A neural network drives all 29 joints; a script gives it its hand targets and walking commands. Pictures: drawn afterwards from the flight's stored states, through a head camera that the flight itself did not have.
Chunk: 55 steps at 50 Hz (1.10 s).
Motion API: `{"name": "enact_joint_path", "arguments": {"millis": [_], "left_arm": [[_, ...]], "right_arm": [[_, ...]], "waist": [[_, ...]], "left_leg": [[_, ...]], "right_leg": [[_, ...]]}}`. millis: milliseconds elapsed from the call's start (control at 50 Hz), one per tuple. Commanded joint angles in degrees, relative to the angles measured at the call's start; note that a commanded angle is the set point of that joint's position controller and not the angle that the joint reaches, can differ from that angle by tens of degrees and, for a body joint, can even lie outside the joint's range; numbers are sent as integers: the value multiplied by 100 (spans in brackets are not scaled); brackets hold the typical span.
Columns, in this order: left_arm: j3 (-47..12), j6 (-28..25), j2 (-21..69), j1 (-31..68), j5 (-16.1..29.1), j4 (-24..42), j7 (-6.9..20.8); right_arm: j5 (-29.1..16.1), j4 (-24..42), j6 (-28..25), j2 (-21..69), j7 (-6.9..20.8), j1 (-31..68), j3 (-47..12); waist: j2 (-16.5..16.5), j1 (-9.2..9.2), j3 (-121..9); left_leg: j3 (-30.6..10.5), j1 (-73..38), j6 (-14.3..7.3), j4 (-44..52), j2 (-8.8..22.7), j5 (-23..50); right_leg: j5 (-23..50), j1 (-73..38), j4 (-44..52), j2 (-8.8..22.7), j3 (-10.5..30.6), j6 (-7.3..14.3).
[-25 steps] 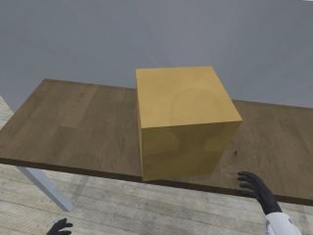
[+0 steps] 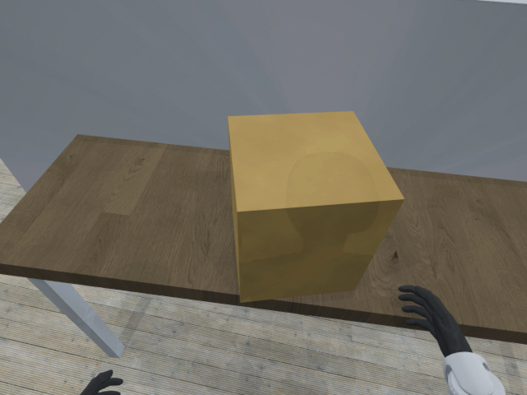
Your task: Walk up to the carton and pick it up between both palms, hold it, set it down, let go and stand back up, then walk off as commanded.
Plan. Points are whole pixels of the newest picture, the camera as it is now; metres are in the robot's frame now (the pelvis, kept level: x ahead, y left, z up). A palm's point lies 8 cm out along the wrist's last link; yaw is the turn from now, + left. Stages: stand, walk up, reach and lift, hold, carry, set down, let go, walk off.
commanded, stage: stand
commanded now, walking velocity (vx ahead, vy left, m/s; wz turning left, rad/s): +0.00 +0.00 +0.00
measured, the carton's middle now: (295, 209) +0.42 +0.00 +0.06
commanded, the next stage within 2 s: walk off in 0.14 s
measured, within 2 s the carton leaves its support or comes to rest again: neither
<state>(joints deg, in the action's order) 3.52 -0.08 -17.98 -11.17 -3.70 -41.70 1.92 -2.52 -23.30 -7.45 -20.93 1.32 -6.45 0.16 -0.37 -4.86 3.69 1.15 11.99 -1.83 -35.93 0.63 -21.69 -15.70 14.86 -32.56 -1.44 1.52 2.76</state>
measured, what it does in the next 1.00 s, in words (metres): walks backwards: right foot, then left foot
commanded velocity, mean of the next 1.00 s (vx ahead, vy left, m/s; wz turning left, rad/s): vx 0.00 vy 0.00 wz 0.00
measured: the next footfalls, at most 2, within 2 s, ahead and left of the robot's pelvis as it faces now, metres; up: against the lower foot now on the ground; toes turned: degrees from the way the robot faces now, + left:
right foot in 0.66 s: +0.04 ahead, -0.15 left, +0.00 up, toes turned +7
left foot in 0.92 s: -0.10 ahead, +0.09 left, +0.00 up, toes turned +0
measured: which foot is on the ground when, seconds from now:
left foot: down 0.00-0.66, up 0.68-0.90, down 0.92-1.00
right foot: down 0.00-0.38, up 0.40-0.64, down 0.66-0.94, up 0.96-1.00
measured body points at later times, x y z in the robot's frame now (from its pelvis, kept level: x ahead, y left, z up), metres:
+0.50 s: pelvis -0.02 -0.01 +0.00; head -0.01 -0.01 +0.45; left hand +0.08 +0.29 -0.10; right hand +0.26 -0.24 +0.00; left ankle -0.02 +0.10 -0.73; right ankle +0.00 -0.16 -0.68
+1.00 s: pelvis -0.13 -0.03 -0.01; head -0.09 -0.03 +0.43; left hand -0.06 +0.28 -0.12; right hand +0.04 -0.32 -0.11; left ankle -0.14 +0.09 -0.73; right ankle -0.03 -0.16 -0.70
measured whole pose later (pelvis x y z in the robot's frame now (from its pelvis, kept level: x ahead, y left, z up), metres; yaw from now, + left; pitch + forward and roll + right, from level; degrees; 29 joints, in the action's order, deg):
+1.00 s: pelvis -0.13 -0.03 -0.01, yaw +1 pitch -1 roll +1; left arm 2.4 3.2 -19.8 -13.5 -3.5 -42.3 -0.5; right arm -2.2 -40.4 0.9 -23.4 -1.2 -10.1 -0.1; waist -0.2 -4.8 5.4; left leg -1.0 17.6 -0.4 -41.2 -1.4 -22.9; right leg -22.7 32.0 -52.1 -4.4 9.2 1.4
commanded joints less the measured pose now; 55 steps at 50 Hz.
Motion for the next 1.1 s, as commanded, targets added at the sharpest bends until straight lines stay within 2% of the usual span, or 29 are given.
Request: {"name": "enact_joint_path", "arguments": {"millis": [0,180,300,320,340,360,380,400,440,520,560,600,620,640,660,680,700,720,760,840,880,900,920,940,960,980,1020,1040,1080], "left_arm": [[159,-230,-1377,424,451,-58,-26],[146,-220,-1326,354,443,-83,-15],[144,-237,-1356,385,462,-103,-16],[156,-96,-1818,366,403,613,-142],[171,-49,-1726,185,426,640,-183],[180,-10,-1634,67,445,692,-199],[183,42,-1553,61,411,735,-223],[199,89,-1543,128,390,726,-251],[170,120,-1476,-73,419,650,-257],[203,119,-1431,-415,379,584,-271],[214,96,-1444,-555,358,527,-280],[234,65,-1439,-873,317,368,-277],[260,24,-1634,-867,272,364,-267],[312,-31,-2117,-807,224,437,-294],[330,-56,-2278,-532,261,572,-331],[372,-93,-2317,-364,246,675,-355],[321,-109,-2208,-333,268,715,-388],[309,-111,-2142,-257,287,733,-401],[343,-67,-2069,-132,259,771,-380],[293,59,-1957,-278,271,813,-336],[243,167,-1870,-152,358,779,-304],[219,218,-1708,-356,421,661,-296],[177,233,-1457,-537,496,573,-307],[204,216,-1390,-150,463,667,-384],[325,245,-1634,28,374,603,-470],[301,242,-1697,-151,437,519,-484],[330,215,-1699,-342,474,407,-463],[337,232,-1713,-386,449,376,-441],[357,253,-1667,-428,425,354,-415]], "right_arm": [[439,-471,290,-1174,-241,290,367],[433,-571,302,-1190,-235,300,360],[437,-612,304,-1193,-234,285,374],[432,-1014,530,-1635,-306,-86,659],[426,-1040,558,-1581,-345,-239,651],[431,-1019,583,-1640,-363,-372,671],[453,-959,589,-1659,-368,-361,676],[442,-916,607,-1718,-355,-322,675],[480,-838,633,-1766,-372,-149,671],[523,-728,676,-1717,-372,-54,658],[513,-742,701,-1698,-357,99,663],[503,-706,775,-1624,-336,482,654],[484,-730,816,-1490,-335,458,607],[461,-642,858,-1228,-327,390,543],[462,-611,918,-1014,-351,278,507],[437,-544,909,-1037,-376,314,499],[401,-541,904,-1071,-389,242,521],[379,-560,901,-1111,-389,104,543],[312,-627,888,-1109,-327,-41,545],[297,-745,834,-982,-299,-24,491],[344,-1042,795,-932,-320,-433,520],[428,-1175,766,-1023,-334,-585,565],[515,-1220,745,-1257,-329,-518,609],[574,-1275,724,-1821,-325,-504,709],[568,-1225,692,-1758,-359,-123,666],[552,-1206,682,-1682,-407,52,626],[548,-1190,686,-1639,-423,92,623],[546,-1126,710,-1647,-410,65,622],[523,-1145,746,-1603,-382,-159,620]], "waist": [[-831,428,-440],[-968,393,-483],[-870,431,-545],[-425,505,-35],[-703,527,-292],[-966,580,-445],[-1262,584,-472],[-1175,598,-417],[-1024,531,-168],[-964,468,-158],[-983,406,-212],[-845,154,-103],[-243,175,-49],[1066,212,-95],[852,293,-150],[629,268,-192],[569,316,-164],[460,422,-223],[624,489,-372],[824,334,-715],[950,497,-780],[666,533,-777],[-183,475,-668],[-1337,712,-570],[-648,582,-257],[-382,456,-100],[-517,431,63],[-751,473,66],[-713,525,193]], "left_leg": [[-820,4,-36,1385,601,845],[-884,29,-44,1460,627,745],[-783,-73,-15,1409,583,809],[-735,14,-97,580,648,2920],[-809,-305,-207,442,862,3779],[-1123,-448,-557,606,1271,4295],[-1525,-384,-981,870,1809,4701],[-1534,-175,-1296,888,1942,4814],[-1317,209,-1292,860,1874,4371],[-1213,178,-1077,645,1686,3809],[-1118,266,-980,476,1601,3587],[-646,752,-652,-100,1221,2984],[-374,1111,-373,-733,764,1926],[-46,1742,-17,-1771,-92,35],[-411,1400,71,-2897,-467,-1316],[-742,1358,14,-3595,-575,-1344],[-877,1536,-21,-3856,-511,-1214],[-903,1531,15,-3929,-437,-1043],[-623,1470,126,-3297,-359,-889],[-318,928,127,-948,-283,-600],[-96,18,133,727,-329,317],[-410,-375,135,1334,-196,300],[-1196,-498,-44,1702,546,661],[-2726,-164,-646,1690,1992,2317],[-2609,192,-904,1403,2114,3279],[-2256,400,-1031,1258,1991,3448],[-1902,458,-1244,1057,1762,3337],[-1891,487,-1291,1051,1740,3113],[-1992,633,-1326,1098,1737,2524]], "right_leg": [[687,-13,542,537,552,100],[603,-72,527,524,529,91],[673,-73,593,576,579,113],[2173,719,-294,531,538,136],[2023,920,-894,419,416,175],[1151,1109,-1544,144,188,67],[-1027,1300,-2358,-166,126,-7],[-1605,1354,-2977,-270,341,41],[-1640,1456,-3308,-384,612,67],[-1314,1391,-2551,-257,476,22],[-1137,1077,-1761,-101,217,41],[-504,299,-211,-1,-6,76],[280,-23,522,137,539,79],[1466,118,1011,1200,2383,512],[1545,1090,1307,1905,3209,1094],[1993,1260,1083,1999,3331,1579],[2281,1142,899,1925,3214,1675],[2031,1070,770,1766,2931,1531],[2110,733,545,1456,2505,1261],[2173,274,226,1301,2148,955],[1799,574,-112,1038,1787,632],[1128,866,-430,802,1788,371],[-359,1400,-1113,242,1384,75],[-1747,1947,-2309,-691,724,-224],[-1864,1894,-3287,-644,1082,-126],[-1706,1835,-3702,-647,1119,-92],[-1504,1773,-4193,-629,994,-152],[-1492,1718,-4373,-657,946,-192],[-1503,1659,-4290,-658,879,-215]]}}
